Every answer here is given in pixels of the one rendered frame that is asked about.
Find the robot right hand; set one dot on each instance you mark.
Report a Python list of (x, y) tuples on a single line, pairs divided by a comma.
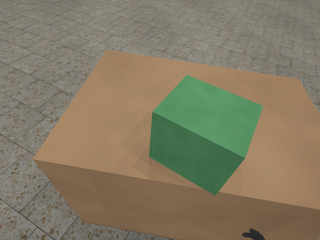
[(255, 235)]

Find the pedestal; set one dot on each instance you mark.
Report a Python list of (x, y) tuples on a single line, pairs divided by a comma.
[(97, 156)]

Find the carton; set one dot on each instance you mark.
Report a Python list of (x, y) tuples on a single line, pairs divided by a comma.
[(202, 132)]

